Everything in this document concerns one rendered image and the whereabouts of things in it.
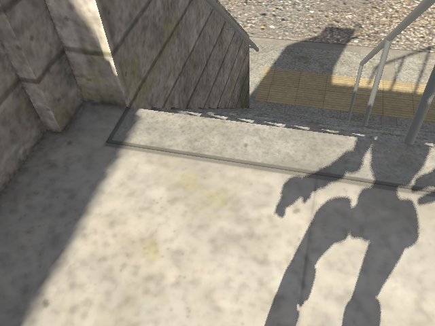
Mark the stairs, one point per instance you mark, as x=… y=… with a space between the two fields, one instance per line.
x=313 y=123

